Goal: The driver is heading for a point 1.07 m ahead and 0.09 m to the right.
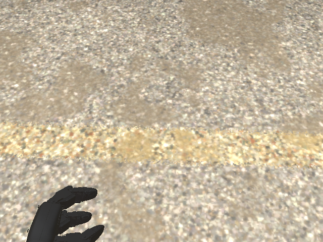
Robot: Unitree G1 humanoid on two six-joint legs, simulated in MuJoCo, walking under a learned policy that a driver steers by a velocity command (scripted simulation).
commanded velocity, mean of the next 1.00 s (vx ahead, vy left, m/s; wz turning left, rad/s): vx -0.02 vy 0.00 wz -0.23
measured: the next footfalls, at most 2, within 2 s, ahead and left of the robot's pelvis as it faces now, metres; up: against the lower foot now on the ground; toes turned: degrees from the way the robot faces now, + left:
right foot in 0.06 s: +0.30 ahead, -0.15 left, +0.00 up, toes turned +10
left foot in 0.48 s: +0.23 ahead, +0.08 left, +0.00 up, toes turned +1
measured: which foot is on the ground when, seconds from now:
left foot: down 0.00-0.06, up 0.08-0.46, down 0.48-0.88, up 0.90-1.00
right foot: up 0.00-0.04, down 0.06-0.48, up 0.50-0.86, down 0.88-1.00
